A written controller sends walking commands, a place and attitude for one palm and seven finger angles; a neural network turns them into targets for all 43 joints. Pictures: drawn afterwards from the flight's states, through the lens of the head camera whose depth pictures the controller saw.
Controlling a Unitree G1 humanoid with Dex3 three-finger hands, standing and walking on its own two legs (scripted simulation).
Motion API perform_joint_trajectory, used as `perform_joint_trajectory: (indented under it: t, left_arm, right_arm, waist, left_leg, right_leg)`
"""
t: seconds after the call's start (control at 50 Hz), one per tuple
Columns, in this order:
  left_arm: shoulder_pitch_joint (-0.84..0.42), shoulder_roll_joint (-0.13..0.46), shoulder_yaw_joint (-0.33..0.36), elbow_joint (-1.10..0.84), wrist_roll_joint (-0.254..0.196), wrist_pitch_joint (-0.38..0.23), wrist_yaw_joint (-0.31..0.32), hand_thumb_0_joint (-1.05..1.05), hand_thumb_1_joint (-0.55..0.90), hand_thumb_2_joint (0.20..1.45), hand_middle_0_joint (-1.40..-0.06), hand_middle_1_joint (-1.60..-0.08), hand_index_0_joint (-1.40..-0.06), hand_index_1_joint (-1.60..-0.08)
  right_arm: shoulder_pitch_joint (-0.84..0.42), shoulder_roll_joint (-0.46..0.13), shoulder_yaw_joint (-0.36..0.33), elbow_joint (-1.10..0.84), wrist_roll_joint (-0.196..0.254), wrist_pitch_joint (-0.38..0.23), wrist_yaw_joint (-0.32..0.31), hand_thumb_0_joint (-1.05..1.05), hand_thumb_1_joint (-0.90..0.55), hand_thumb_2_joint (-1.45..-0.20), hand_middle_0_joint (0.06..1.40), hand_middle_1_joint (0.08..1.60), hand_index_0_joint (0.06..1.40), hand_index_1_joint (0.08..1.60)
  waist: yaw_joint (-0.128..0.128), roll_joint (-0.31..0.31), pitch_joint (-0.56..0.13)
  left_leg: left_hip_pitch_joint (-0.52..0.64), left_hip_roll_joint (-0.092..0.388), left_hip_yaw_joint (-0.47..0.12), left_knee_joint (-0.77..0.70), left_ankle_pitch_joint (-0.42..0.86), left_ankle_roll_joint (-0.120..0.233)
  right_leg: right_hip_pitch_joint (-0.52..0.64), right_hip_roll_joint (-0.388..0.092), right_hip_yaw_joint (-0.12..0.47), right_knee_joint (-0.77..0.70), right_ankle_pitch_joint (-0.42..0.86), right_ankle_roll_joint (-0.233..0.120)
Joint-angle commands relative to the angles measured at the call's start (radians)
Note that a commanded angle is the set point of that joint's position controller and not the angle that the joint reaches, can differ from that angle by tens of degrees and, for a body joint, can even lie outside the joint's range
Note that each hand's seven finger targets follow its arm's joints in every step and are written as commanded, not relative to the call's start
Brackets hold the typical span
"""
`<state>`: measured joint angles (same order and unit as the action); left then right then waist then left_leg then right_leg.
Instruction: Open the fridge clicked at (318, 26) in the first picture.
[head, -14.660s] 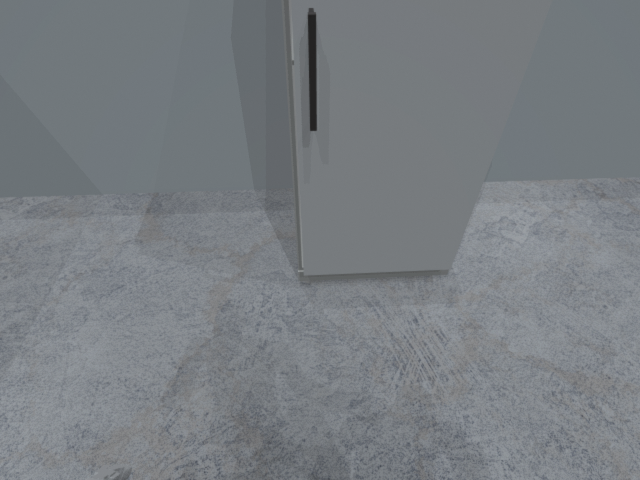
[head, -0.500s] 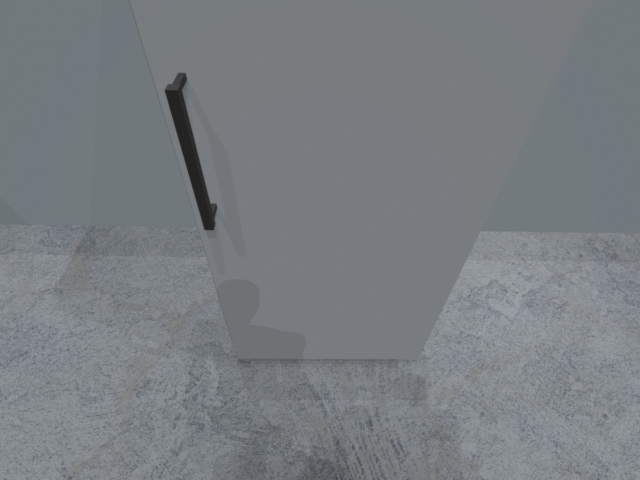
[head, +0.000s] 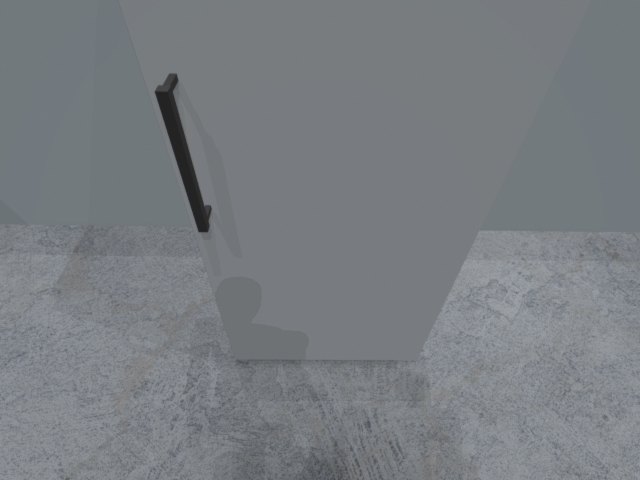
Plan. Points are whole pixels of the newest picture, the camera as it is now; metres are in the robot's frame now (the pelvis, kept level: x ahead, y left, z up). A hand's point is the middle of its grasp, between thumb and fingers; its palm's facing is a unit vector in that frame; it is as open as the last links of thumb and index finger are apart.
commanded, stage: shuffle to correct the standing spot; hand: left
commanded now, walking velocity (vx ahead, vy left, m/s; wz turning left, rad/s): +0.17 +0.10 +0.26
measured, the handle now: (189, 162) +0.54 +0.25 +0.10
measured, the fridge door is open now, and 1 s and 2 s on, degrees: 0 0 0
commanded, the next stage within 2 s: come to a stop and stand still in 0.30 s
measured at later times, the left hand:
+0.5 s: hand out of the picture +0.10 +0.22 -0.18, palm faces +0.07 -0.98 -0.18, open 7.3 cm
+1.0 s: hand out of the picture +0.15 +0.25 -0.19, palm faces +0.14 -0.97 -0.18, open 7.3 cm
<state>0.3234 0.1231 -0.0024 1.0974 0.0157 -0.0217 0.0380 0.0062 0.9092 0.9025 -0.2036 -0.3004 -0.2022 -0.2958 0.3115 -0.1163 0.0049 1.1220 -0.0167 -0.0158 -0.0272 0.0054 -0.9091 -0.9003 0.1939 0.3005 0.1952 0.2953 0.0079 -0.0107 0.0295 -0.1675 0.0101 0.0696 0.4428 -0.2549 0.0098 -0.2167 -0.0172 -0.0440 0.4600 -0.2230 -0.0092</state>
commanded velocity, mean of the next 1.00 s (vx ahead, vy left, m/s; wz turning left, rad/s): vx -0.01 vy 0.04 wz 0.01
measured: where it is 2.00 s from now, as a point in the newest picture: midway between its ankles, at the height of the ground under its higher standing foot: outside the picture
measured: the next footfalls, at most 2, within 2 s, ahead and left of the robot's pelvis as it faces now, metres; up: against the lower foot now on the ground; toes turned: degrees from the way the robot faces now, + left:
right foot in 0.62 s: +0.22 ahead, -0.07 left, +0.00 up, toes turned -2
left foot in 0.88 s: +0.13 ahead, +0.16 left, +0.00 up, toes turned +8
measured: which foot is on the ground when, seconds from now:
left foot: down 0.00-0.64, up 0.66-0.86, down 0.88-1.00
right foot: down 0.00-0.24, up 0.26-0.60, down 0.62-0.90, up 0.92-1.00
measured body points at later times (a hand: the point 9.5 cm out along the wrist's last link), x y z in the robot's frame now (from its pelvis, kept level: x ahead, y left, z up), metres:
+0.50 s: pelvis +0.08 +0.05 +0.00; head +0.11 +0.06 +0.45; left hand +0.09 +0.28 -0.16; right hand +0.01 -0.14 -0.15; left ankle +0.01 +0.11 -0.74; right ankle +0.12 -0.07 -0.69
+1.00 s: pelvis +0.09 +0.06 -0.01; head +0.11 +0.09 +0.44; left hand +0.15 +0.30 -0.17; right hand +0.16 -0.17 -0.15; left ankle +0.09 +0.16 -0.74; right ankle +0.13 -0.07 -0.71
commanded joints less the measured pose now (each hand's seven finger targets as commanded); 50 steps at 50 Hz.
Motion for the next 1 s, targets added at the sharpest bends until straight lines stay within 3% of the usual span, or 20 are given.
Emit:
perform_joint_trajectory:
  t: [0.0, 0.08, 0.12, 0.16, 0.18, 0.22, 0.24, 0.32, 0.42, 0.54, 0.58, 0.62, 0.64, 0.66, 0.7, 0.82, 0.84, 0.88, 0.9, 0.98]
  left_arm:
    - [0.105, 0.117, 0.044, -0.037, 0.007, 0.003, -0.004, 0.0, 0.9, 0.9, -0.2, -0.3, -0.2, -0.3]
    - [0.148, 0.154, 0.075, -0.051, 0.008, 0.004, 0.0, 0.0, 0.9, 0.9, -0.2, -0.3, -0.2, -0.3]
    - [0.133, 0.149, 0.08, -0.061, 0.013, -0.003, 0.0, 0.0, 0.9, 0.9, -0.2, -0.3, -0.2, -0.3]
    - [0.077, 0.135, 0.078, -0.077, 0.012, 0.0, -0.004, 0.0, 0.9, 0.9, -0.2, -0.3, -0.2, -0.3]
    - [0.056, 0.107, 0.072, -0.086, 0.011, 0.005, -0.008, 0.0, 0.9, 0.9, -0.2, -0.3, -0.2, -0.3]
    - [0.007, 0.037, 0.053, -0.129, 0.016, 0.002, -0.021, 0.0, 0.9, 0.9, -0.2, -0.3, -0.2, -0.3]
    - [-0.029, 0.05, 0.054, -0.134, 0.025, 0.003, -0.02, 0.0, 0.9, 0.9, -0.2, -0.3, -0.2, -0.3]
    - [-0.013, 0.027, 0.052, -0.105, 0.023, -0.009, -0.039, 0.0, 0.9, 0.9, -0.2, -0.3, -0.2, -0.3]
    - [-0.07, 0.011, 0.044, -0.122, 0.014, 0.001, -0.035, 0.0, 0.9, 0.9, -0.2, -0.3, -0.2, -0.3]
    - [-0.048, 0.054, 0.043, -0.101, 0.004, 0.006, -0.012, 0.0, 0.9, 0.9, -0.2, -0.3, -0.2, -0.3]
    - [0.035, 0.113, 0.057, -0.078, 0.005, -0.002, -0.001, 0.0, 0.9, 0.9, -0.2, -0.3, -0.2, -0.3]
    - [0.07, 0.194, 0.072, -0.069, 0.004, -0.005, 0.008, 0.0, 0.9, 0.9, -0.2, -0.3, -0.2, -0.3]
    - [0.068, 0.21, 0.074, -0.071, 0.003, 0.0, 0.007, 0.0, 0.9, 0.9, -0.2, -0.3, -0.2, -0.3]
    - [0.047, 0.191, 0.076, -0.079, 0.005, -0.002, 0.013, 0.0, 0.9, 0.9, -0.2, -0.3, -0.2, -0.3]
    - [-0.038, 0.17, 0.074, -0.11, 0.011, 0.008, 0.018, 0.0, 0.9, 0.9, -0.2, -0.3, -0.2, -0.3]
    - [-0.142, 0.172, 0.094, -0.168, 0.014, 0.036, 0.007, 0.0, 0.9, 0.9, -0.2, -0.3, -0.2, -0.3]
    - [-0.147, 0.151, 0.09, -0.181, 0.007, 0.045, 0.002, 0.0, 0.9, 0.9, -0.2, -0.3, -0.2, -0.3]
    - [-0.169, 0.08, 0.078, -0.216, -0.007, 0.065, -0.006, 0.0, 0.9, 0.9, -0.2, -0.3, -0.2, -0.3]
    - [-0.15, 0.1, 0.085, -0.21, -0.002, 0.068, -0.008, 0.0, 0.9, 0.9, -0.2, -0.3, -0.2, -0.3]
    - [-0.063, 0.061, 0.071, -0.155, 0.012, 0.065, -0.012, 0.0, 0.9, 0.9, -0.2, -0.3, -0.2, -0.3]
  right_arm:
    - [0.076, -0.08, -0.017, -0.033, -0.005, 0.004, 0.004, 0.0, -0.9, -0.9, 0.2, 0.3, 0.2, 0.3]
    - [0.04, -0.069, -0.024, -0.072, -0.01, 0.011, 0.014, 0.0, -0.9, -0.9, 0.2, 0.3, 0.2, 0.3]
    - [0.055, -0.056, -0.026, -0.077, -0.007, 0.005, 0.019, 0.0, -0.9, -0.9, 0.2, 0.3, 0.2, 0.3]
    - [0.136, -0.041, -0.022, -0.05, -0.003, -0.008, 0.02, 0.0, -0.9, -0.9, 0.2, 0.3, 0.2, 0.3]
    - [0.199, -0.058, -0.024, -0.029, -0.003, -0.015, 0.015, 0.0, -0.9, -0.9, 0.2, 0.3, 0.2, 0.3]
    - [0.3, -0.16, -0.046, -0.017, -0.011, -0.016, -0.002, 0.0, -0.9, -0.9, 0.2, 0.3, 0.2, 0.3]
    - [0.287, -0.143, -0.042, -0.016, -0.01, -0.016, -0.002, 0.0, -0.9, -0.9, 0.2, 0.3, 0.2, 0.3]
    - [0.203, -0.089, -0.02, -0.046, -0.007, -0.048, -0.005, 0.0, -0.9, -0.9, 0.2, 0.3, 0.2, 0.3]
    - [0.246, -0.09, -0.017, -0.021, -0.012, -0.059, -0.019, 0.0, -0.9, -0.9, 0.2, 0.3, 0.2, 0.3]
    - [0.203, -0.098, -0.02, -0.006, -0.003, -0.04, -0.032, 0.0, -0.9, -0.9, 0.2, 0.3, 0.2, 0.3]
    - [0.19, -0.092, -0.031, -0.019, 0.015, -0.034, -0.029, 0.0, -0.9, -0.9, 0.2, 0.3, 0.2, 0.3]
    - [0.237, -0.055, -0.045, -0.034, 0.025, -0.016, -0.02, 0.0, -0.9, -0.9, 0.2, 0.3, 0.2, 0.3]
    - [0.233, -0.036, -0.053, -0.036, 0.025, -0.006, -0.022, 0.0, -0.9, -0.9, 0.2, 0.3, 0.2, 0.3]
    - [0.181, -0.017, -0.049, -0.043, 0.024, 0.007, -0.024, 0.0, -0.9, -0.9, 0.2, 0.3, 0.2, 0.3]
    - [0.122, -0.016, -0.051, -0.058, 0.017, 0.024, -0.019, 0.0, -0.9, -0.9, 0.2, 0.3, 0.2, 0.3]
    - [0.175, 0.006, -0.058, -0.058, 0.005, 0.029, -0.003, 0.0, -0.9, -0.9, 0.2, 0.3, 0.2, 0.3]
    - [0.181, -0.024, -0.062, -0.06, 0.004, 0.024, -0.004, 0.0, -0.9, -0.9, 0.2, 0.3, 0.2, 0.3]
    - [0.072, -0.146, -0.079, -0.131, -0.016, 0.013, -0.009, 0.0, -0.9, -0.9, 0.2, 0.3, 0.2, 0.3]
    - [-0.02, -0.161, -0.075, -0.168, -0.02, 0.013, -0.01, 0.0, -0.9, -0.9, 0.2, 0.3, 0.2, 0.3]
    - [-0.101, -0.14, -0.06, -0.182, -0.016, -0.002, -0.016, 0.0, -0.9, -0.9, 0.2, 0.3, 0.2, 0.3]
  waist:
    - [0.016, -0.062, 0.092]
    - [0.038, -0.188, 0.114]
    - [0.02, -0.127, 0.116]
    - [-0.025, -0.06, 0.1]
    - [-0.046, 0.04, 0.092]
    - [-0.08, 0.324, 0.115]
    - [-0.08, 0.265, 0.15]
    - [-0.021, 0.042, 0.133]
    - [-0.03, 0.058, 0.046]
    - [0.008, 0.087, 0.01]
    - [0.045, 0.009, -0.047]
    - [0.026, -0.115, -0.112]
    - [0.017, -0.129, -0.088]
    - [0.025, -0.188, -0.105]
    - [0.014, -0.196, -0.067]
    - [-0.049, -0.121, -0.072]
    - [-0.055, -0.05, -0.051]
    - [-0.042, 0.326, 0.068]
    - [-0.013, 0.233, 0.063]
    - [0.026, 0.123, 0.04]
  left_leg:
    - [-0.187, 0.027, -0.044, -0.014, -0.163, 0.016]
    - [-0.286, 0.021, -0.011, 0.261, -0.171, 0.01]
    - [-0.255, 0.036, -0.014, 0.242, -0.167, 0.013]
    - [-0.05, 0.027, -0.001, 0.041, -0.095, 0.015]
    - [0.024, 0.046, -0.051, -0.049, -0.1, 0.023]
    - [0.099, 0.297, -0.388, -0.272, -0.238, 0.155]
    - [0.063, 0.324, -0.431, -0.3, -0.228, 0.198]
    - [0.049, 0.258, -0.271, -0.263, 0.156, 0.206]
    - [0.176, 0.221, -0.143, -0.182, 0.588, 0.201]
    - [0.14, 0.194, -0.085, -0.016, 0.945, 0.095]
    - [0.036, 0.15, -0.077, 0.095, 0.752, 0.043]
    - [-0.196, 0.004, -0.027, 0.281, 0.103, -0.005]
    - [-0.218, -0.033, -0.026, 0.374, -0.272, -0.014]
    - [-0.21, -0.003, -0.044, 0.477, -0.381, -0.015]
    - [-0.2, 0.009, -0.075, 0.555, -0.381, -0.015]
    - [0.014, -0.009, 0.023, 0.15, -0.038, -0.033]
    - [0.058, 0.02, -0.004, 0.045, 0.011, -0.024]
    - [-0.19, 0.327, -0.388, -0.242, 0.002, 0.125]
    - [-0.306, 0.343, -0.364, -0.253, -0.03, 0.177]
    - [-0.172, 0.227, -0.188, -0.159, 0.208, 0.151]
  right_leg:
    - [0.008, -0.136, 0.16, -0.139, -0.287, -0.057]
    - [-0.004, -0.294, 0.344, -0.295, -0.451, -0.15]
    - [-0.03, -0.304, 0.316, -0.269, -0.387, -0.165]
    - [-0.159, -0.236, 0.185, -0.156, -0.322, -0.127]
    - [-0.212, -0.152, 0.092, -0.033, -0.294, -0.092]
    - [-0.415, 0.008, -0.1, 0.361, -0.331, -0.019]
    - [-0.449, -0.026, -0.041, 0.51, -0.323, -0.034]
    - [-0.458, -0.086, -0.008, 0.641, -0.139, -0.021]
    - [-0.409, -0.064, -0.043, 0.486, -0.121, 0.0]
    - [-0.118, -0.015, -0.045, 0.099, 0.041, 0.001]
    - [0.091, -0.061, 0.003, 0.01, 0.374, -0.008]
    - [0.279, -0.318, 0.214, 0.123, 1.03, -0.165]
    - [0.229, -0.409, 0.224, 0.087, 1.116, -0.238]
    - [0.166, -0.418, 0.257, 0.033, 1.042, -0.28]
    - [0.032, -0.373, 0.229, -0.025, 0.804, -0.261]
    - [-0.191, -0.245, 0.145, -0.002, 0.21, -0.132]
    - [-0.244, -0.194, 0.11, 0.056, 0.073, -0.087]
    - [-0.278, 0.001, -0.018, 0.36, -0.282, 0.018]
    - [-0.176, -0.02, 0.056, 0.474, -0.263, 0.004]
    - [-0.19, -0.021, 0.061, 0.505, -0.184, 0.016]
